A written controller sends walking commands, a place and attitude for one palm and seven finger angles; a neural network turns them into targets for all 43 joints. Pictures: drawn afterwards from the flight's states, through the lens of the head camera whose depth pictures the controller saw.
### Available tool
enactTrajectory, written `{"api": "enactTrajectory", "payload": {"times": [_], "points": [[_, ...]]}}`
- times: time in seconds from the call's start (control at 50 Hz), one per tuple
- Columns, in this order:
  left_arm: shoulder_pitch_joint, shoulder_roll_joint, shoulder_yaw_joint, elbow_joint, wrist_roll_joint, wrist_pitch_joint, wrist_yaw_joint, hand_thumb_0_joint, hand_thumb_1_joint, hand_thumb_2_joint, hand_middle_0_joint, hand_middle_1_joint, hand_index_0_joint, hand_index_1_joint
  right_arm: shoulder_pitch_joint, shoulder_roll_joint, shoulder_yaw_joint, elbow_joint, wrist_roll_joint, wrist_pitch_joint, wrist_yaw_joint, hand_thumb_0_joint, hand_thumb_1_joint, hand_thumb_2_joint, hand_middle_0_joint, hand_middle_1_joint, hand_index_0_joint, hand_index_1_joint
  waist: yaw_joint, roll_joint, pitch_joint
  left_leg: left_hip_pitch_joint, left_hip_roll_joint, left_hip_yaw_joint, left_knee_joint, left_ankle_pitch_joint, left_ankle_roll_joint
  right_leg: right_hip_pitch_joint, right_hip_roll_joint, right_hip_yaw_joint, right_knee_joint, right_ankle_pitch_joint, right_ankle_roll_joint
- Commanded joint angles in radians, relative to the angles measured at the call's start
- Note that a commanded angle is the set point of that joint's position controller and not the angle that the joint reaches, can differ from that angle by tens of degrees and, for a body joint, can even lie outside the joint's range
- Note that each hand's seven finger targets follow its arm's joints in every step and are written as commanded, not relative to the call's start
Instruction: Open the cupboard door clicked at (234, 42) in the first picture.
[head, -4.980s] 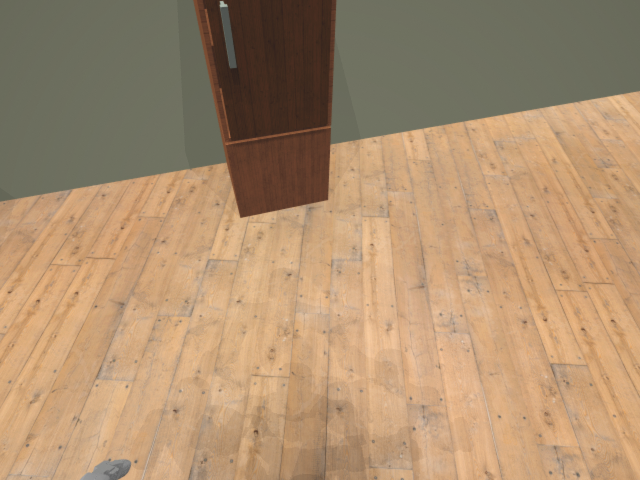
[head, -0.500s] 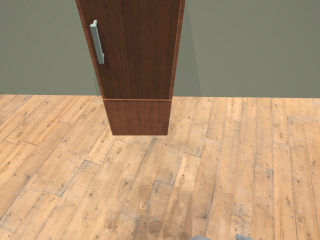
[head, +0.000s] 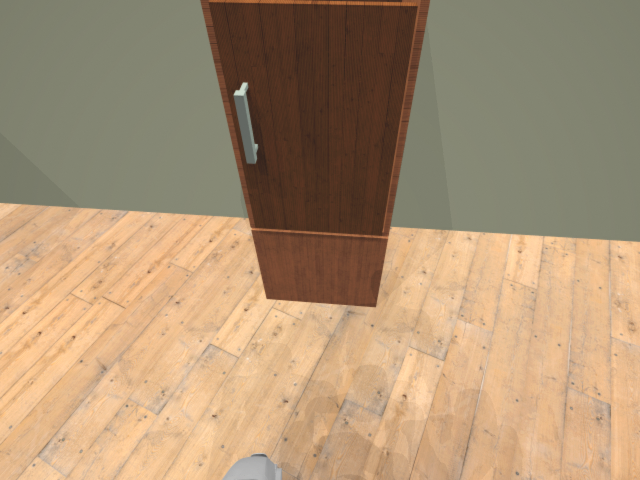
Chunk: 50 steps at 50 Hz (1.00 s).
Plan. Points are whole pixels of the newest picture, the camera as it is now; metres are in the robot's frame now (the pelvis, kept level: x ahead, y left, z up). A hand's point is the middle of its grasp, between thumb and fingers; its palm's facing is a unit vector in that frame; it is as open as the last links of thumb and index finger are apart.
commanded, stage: take the last steps up to it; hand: left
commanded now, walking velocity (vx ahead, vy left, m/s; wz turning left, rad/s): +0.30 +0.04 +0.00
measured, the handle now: (248, 124) +0.79 +0.23 +0.01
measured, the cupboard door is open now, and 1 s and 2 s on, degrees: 0 0 0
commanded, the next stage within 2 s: come to a stop and stand still in 0.52 s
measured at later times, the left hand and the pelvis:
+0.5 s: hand (194, 395) +0.26 +0.24 -0.16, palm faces -0.05 -0.98 -0.21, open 7.4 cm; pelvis +0.16 +0.06 -0.01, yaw -3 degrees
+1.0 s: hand (193, 376) +0.31 +0.26 -0.19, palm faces -0.03 -0.98 -0.21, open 7.3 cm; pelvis +0.25 +0.07 -0.01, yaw -5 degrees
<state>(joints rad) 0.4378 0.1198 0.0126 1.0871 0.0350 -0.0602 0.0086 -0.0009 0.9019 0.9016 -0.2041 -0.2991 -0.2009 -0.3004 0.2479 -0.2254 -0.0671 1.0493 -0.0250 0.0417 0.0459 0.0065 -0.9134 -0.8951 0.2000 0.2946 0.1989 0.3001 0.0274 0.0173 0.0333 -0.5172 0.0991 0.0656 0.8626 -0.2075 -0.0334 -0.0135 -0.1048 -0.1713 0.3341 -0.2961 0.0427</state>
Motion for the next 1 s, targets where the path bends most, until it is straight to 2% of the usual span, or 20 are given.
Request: {"api": "enactTrajectory", "payload": {"times": [0.0, 0.04, 0.06, 0.1, 0.14, 0.18, 0.24, 0.38, 0.46, 0.5, 0.52, 0.56, 0.58, 0.64, 0.7, 0.82, 0.86, 0.9, 0.92, 0.98], "points": [[0.033, 0.212, 0.053, -0.009, 0.002, -0.008, 0.018, 0.0, 0.9, 0.9, -0.2, -0.3, -0.2, -0.3, -0.135, 0.004, 0.01, -0.122, 0.009, -0.054, 0.009, 0.0, -0.9, -0.9, 0.2, 0.3, 0.2, 0.3, 0.016, -0.215, 0.103, 0.079, -0.014, 0.043, -0.173, -0.051, 0.034, -0.132, -0.234, 0.134, -0.121, 0.124, -0.133], [0.0, 0.218, 0.061, -0.007, -0.003, 0.003, 0.018, 0.0, 0.9, 0.9, -0.2, -0.3, -0.2, -0.3, -0.023, -0.016, 0.005, -0.084, 0.006, -0.068, -0.001, 0.0, -0.9, -0.9, 0.2, 0.3, 0.2, 0.3, -0.039, -0.174, 0.066, 0.291, -0.048, 0.08, -0.301, -0.027, 0.044, -0.209, -0.196, 0.092, -0.016, 0.086, -0.113], [-0.005, 0.196, 0.059, -0.006, -0.006, 0.008, 0.015, 0.0, 0.9, 0.9, -0.2, -0.3, -0.2, -0.3, 0.112, -0.057, -0.004, -0.04, 0.002, -0.079, -0.012, 0.0, -0.9, -0.9, 0.2, 0.3, 0.2, 0.3, -0.096, -0.062, -0.004, 0.459, -0.059, 0.074, -0.379, -0.034, 0.046, -0.235, -0.141, 0.041, 0.175, 0.146, -0.093], [0.006, 0.094, 0.037, -0.056, -0.019, 0.015, 0.001, 0.0, 0.9, 0.9, -0.2, -0.3, -0.2, -0.3, 0.329, -0.241, -0.044, 0.009, -0.001, -0.087, -0.046, 0.0, -0.9, -0.9, 0.2, 0.3, 0.2, 0.3, -0.144, 0.336, -0.131, 0.687, 0.285, -0.435, -0.587, -0.099, 0.158, -0.556, 0.056, 0.012, 0.727, -0.319, -0.031], [-0.095, 0.094, 0.04, -0.073, -0.017, 0.017, 0.001, 0.0, 0.9, 0.9, -0.2, -0.3, -0.2, -0.3, 0.208, -0.179, -0.03, -0.005, 0.003, -0.085, -0.062, 0.0, -0.9, -0.9, 0.2, 0.3, 0.2, 0.3, -0.121, 0.227, -0.054, 0.529, 0.31, -0.413, -0.653, -0.262, 0.206, -0.649, -0.01, 0.126, 0.921, -0.221, -0.064], [-0.103, 0.096, 0.049, -0.047, -0.008, 0.021, -0.015, 0.0, 0.9, 0.9, -0.2, -0.3, -0.2, -0.3, 0.095, -0.067, 0.002, -0.027, 0.001, -0.097, -0.063, 0.0, -0.9, -0.9, 0.2, 0.3, 0.2, 0.3, -0.064, 0.105, 0.042, 0.345, 0.236, -0.26, -0.683, -0.173, 0.18, -0.585, -0.052, 0.143, 0.89, -0.073, -0.061], [-0.037, 0.063, 0.046, -0.028, -0.005, 0.043, -0.017, 0.0, 0.9, 0.9, -0.2, -0.3, -0.2, -0.3, 0.055, -0.036, 0.004, -0.033, 0.003, -0.114, -0.067, 0.0, -0.9, -0.9, 0.2, 0.3, 0.2, 0.3, -0.01, 0.077, 0.03, 0.278, 0.196, -0.134, -0.707, -0.057, 0.19, -0.502, -0.048, 0.126, 0.783, -0.017, -0.043], [-0.203, 0.079, 0.044, -0.107, -0.008, 0.049, -0.02, 0.0, 0.9, 0.9, -0.2, -0.3, -0.2, -0.3, 0.101, -0.053, -0.001, 0.0, 0.0, -0.114, -0.066, 0.0, -0.9, -0.9, 0.2, 0.3, 0.2, 0.3, -0.029, 0.048, 0.055, 0.404, 0.202, -0.077, -0.694, 0.104, 0.226, -0.517, -0.032, 0.109, 0.456, 0.041, -0.029], [-0.258, 0.081, 0.042, -0.13, -0.007, 0.037, -0.018, 0.0, 0.9, 0.9, -0.2, -0.3, -0.2, -0.3, 0.126, -0.06, -0.005, 0.026, -0.006, -0.103, -0.064, 0.0, -0.9, -0.9, 0.2, 0.3, 0.2, 0.3, -0.042, 0.054, 0.065, 0.414, 0.198, -0.05, -0.597, 0.218, 0.199, -0.411, 0.016, 0.063, 0.312, 0.047, -0.043], [-0.183, 0.102, 0.049, -0.104, -0.006, 0.028, -0.015, 0.0, 0.9, 0.9, -0.2, -0.3, -0.2, -0.3, 0.122, -0.048, 0.002, 0.034, -0.003, -0.097, -0.064, 0.0, -0.9, -0.9, 0.2, 0.3, 0.2, 0.3, -0.003, 0.002, 0.04, 0.356, 0.152, -0.016, -0.475, 0.216, 0.158, -0.235, 0.054, 0.033, 0.19, 0.115, -0.055], [-0.095, 0.136, 0.058, -0.076, -0.004, 0.017, -0.012, 0.0, 0.9, 0.9, -0.2, -0.3, -0.2, -0.3, 0.119, -0.034, 0.009, 0.037, 0.004, -0.102, -0.062, 0.0, -0.9, -0.9, 0.2, 0.3, 0.2, 0.3, 0.042, -0.047, -0.001, 0.29, 0.1, 0.034, -0.325, 0.216, 0.121, -0.079, 0.026, 0.081, 0.136, 0.172, -0.072], [0.089, 0.29, 0.085, -0.033, -0.015, 0.004, -0.001, 0.0, 0.9, 0.9, -0.2, -0.3, -0.2, -0.3, 0.128, 0.012, 0.02, -0.006, 0.016, -0.104, -0.055, 0.0, -0.9, -0.9, 0.2, 0.3, 0.2, 0.3, 0.078, -0.289, -0.127, -0.018, -0.086, 0.103, 0.163, -0.392, 0.042, 0.183, -0.334, 0.555, -0.01, 0.415, -0.275], [0.063, 0.285, 0.083, -0.034, -0.022, -0.001, 0.004, 0.0, 0.9, 0.9, -0.2, -0.3, -0.2, -0.3, 0.088, -0.011, 0.015, -0.006, 0.014, -0.094, -0.058, 0.0, -0.9, -0.9, 0.2, 0.3, 0.2, 0.3, 0.082, -0.271, -0.151, -0.031, -0.059, -0.019, 0.291, -0.401, 0.05, 0.12, -0.334, 0.582, -0.048, 0.386, -0.297], [-0.164, 0.165, 0.05, -0.094, -0.019, 0.007, 0.023, 0.0, 0.9, 0.9, -0.2, -0.3, -0.2, -0.3, 0.068, 0.027, 0.02, 0.012, 0.012, -0.068, -0.059, 0.0, -0.9, -0.9, 0.2, 0.3, 0.2, 0.3, -0.015, -0.047, -0.012, 0.04, 0.009, -0.068, 0.245, -0.208, 0.026, -0.164, -0.241, 0.323, -0.072, 0.451, -0.241], [-0.221, 0.152, 0.047, -0.104, -0.008, 0.017, 0.031, 0.0, 0.9, 0.9, -0.2, -0.3, -0.2, -0.3, 0.128, 0.076, 0.034, 0.039, 0.019, -0.036, -0.066, 0.0, -0.9, -0.9, 0.2, 0.3, 0.2, 0.3, -0.045, -0.104, -0.048, 0.189, -0.022, -0.023, -0.02, -0.199, -0.003, -0.214, -0.177, 0.178, -0.012, 0.698, -0.214], [-0.207, 0.218, 0.071, -0.106, -0.014, 0.065, 0.037, 0.0, 0.9, 0.9, -0.2, -0.3, -0.2, -0.3, 0.065, 0.019, 0.012, -0.013, 0.016, -0.014, -0.068, 0.0, -0.9, -0.9, 0.2, 0.3, 0.2, 0.3, -0.027, -0.175, -0.059, 0.23, -0.059, 0.006, -0.249, -0.063, -0.01, -0.163, -0.166, 0.191, 0.102, 0.662, -0.194], [-0.217, 0.209, 0.069, -0.113, -0.02, 0.078, 0.035, 0.0, 0.9, 0.9, -0.2, -0.3, -0.2, -0.3, 0.074, -0.01, 0.004, -0.016, 0.014, -0.017, -0.068, 0.0, -0.9, -0.9, 0.2, 0.3, 0.2, 0.3, -0.045, -0.134, -0.054, 0.363, -0.026, -0.006, -0.385, 0.16, 0.006, -0.263, -0.122, 0.171, 0.17, 0.501, -0.134], [-0.17, 0.137, 0.054, -0.134, -0.025, 0.092, 0.034, 0.0, 0.9, 0.9, -0.2, -0.3, -0.2, -0.3, 0.071, -0.124, -0.012, -0.05, 0.006, -0.028, -0.07, 0.0, -0.9, -0.9, 0.2, 0.3, 0.2, 0.3, -0.037, 0.177, -0.078, 0.376, 0.258, -0.258, -0.493, 0.625, 0.155, -0.329, 0.049, 0.056, 0.394, -0.063, -0.026], [-0.189, 0.142, 0.05, -0.137, -0.026, 0.098, 0.038, 0.0, 0.9, 0.9, -0.2, -0.3, -0.2, -0.3, 0.05, -0.129, -0.011, -0.053, 0.004, -0.031, -0.08, 0.0, -0.9, -0.9, 0.2, 0.3, 0.2, 0.3, -0.051, 0.24, -0.088, 0.353, 0.3, -0.327, -0.549, 0.698, 0.224, -0.358, 0.095, 0.117, 0.589, -0.33, -0.016], [-0.17, 0.157, 0.063, -0.108, -0.023, 0.101, 0.031, 0.0, 0.9, 0.9, -0.2, -0.3, -0.2, -0.3, -0.059, -0.108, -0.002, -0.088, 0.0, -0.031, -0.093, 0.0, -0.9, -0.9, 0.2, 0.3, 0.2, 0.3, -0.022, 0.143, -0.08, 0.356, 0.24, -0.215, -0.498, 0.62, 0.24, -0.428, 0.083, 0.211, 0.798, -0.242, -0.019]]}}
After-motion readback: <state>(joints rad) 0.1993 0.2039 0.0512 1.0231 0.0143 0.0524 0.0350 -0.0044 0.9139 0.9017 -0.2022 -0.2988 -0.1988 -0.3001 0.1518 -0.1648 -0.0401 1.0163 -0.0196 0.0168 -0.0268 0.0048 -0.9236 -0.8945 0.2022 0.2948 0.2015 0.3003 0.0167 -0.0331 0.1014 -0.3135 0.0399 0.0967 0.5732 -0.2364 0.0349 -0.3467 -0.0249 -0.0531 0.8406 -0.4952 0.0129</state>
